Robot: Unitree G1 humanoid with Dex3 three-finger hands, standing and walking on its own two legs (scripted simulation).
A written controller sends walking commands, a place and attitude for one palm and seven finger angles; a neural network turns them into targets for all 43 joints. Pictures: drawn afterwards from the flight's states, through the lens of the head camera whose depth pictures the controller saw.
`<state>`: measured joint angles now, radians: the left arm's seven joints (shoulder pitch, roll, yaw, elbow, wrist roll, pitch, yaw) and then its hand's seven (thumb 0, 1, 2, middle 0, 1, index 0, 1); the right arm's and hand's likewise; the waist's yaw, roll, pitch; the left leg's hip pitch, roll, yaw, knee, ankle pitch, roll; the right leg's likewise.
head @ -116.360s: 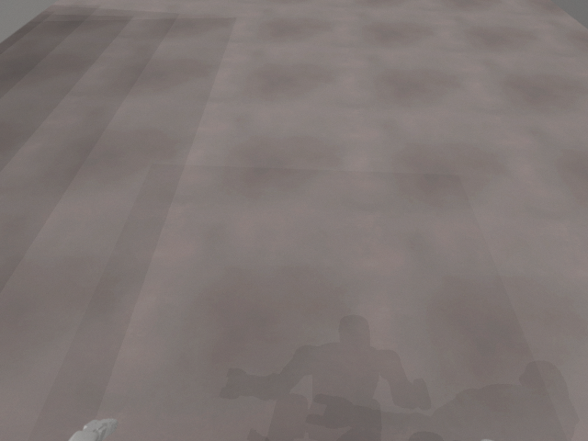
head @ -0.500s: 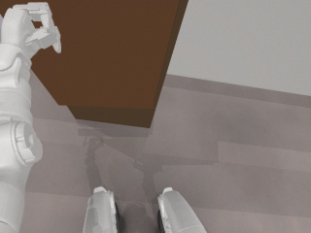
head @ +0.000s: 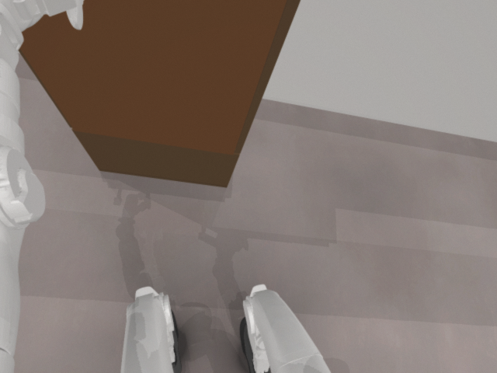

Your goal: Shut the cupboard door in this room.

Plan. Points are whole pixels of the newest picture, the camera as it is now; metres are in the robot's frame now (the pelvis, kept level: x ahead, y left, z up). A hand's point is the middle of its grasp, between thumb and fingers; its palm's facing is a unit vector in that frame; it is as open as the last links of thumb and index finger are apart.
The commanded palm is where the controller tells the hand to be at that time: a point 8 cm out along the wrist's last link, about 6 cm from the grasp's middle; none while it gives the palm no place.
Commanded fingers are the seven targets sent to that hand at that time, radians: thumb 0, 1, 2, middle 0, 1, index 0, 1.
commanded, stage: pull the fist back off the door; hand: left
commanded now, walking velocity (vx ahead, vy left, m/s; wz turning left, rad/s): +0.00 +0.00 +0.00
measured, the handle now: out of the picture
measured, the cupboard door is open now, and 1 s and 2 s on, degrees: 0 0 0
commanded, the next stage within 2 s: draw the hand back to the body in 0.98 s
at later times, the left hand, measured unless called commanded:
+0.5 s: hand out of the picture +0.59 +0.14 +0.13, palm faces +0.17 -0.98 -0.01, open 3.2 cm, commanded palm +0.57 +0.13 +0.12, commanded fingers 0.00 0.90 0.90 -1.30 -1.50 -1.30 -1.50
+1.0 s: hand (107, 34) +0.54 +0.12 +0.11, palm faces +0.18 -0.98 -0.01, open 3.1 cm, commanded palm +0.51 +0.15 +0.12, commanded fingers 0.00 0.90 0.90 -1.30 -1.50 -1.30 -1.50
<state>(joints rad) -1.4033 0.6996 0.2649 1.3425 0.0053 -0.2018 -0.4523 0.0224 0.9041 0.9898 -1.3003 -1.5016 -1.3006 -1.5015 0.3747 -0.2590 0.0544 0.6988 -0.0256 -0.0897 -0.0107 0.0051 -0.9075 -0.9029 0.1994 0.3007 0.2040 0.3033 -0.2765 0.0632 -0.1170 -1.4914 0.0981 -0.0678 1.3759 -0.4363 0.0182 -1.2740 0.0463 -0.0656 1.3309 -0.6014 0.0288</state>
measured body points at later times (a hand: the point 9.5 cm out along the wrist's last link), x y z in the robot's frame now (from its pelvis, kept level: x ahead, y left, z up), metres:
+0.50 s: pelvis -0.02 +0.00 +0.01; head +0.15 +0.05 +0.42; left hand +0.58 +0.19 +0.13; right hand -0.06 -0.24 -0.09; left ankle +0.08 +0.11 -0.59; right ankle +0.01 -0.15 -0.59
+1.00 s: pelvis +0.04 -0.02 +0.05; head +0.17 -0.01 +0.48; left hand +0.53 +0.18 +0.12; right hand +0.06 -0.28 -0.07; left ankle +0.08 +0.11 -0.59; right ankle +0.01 -0.15 -0.59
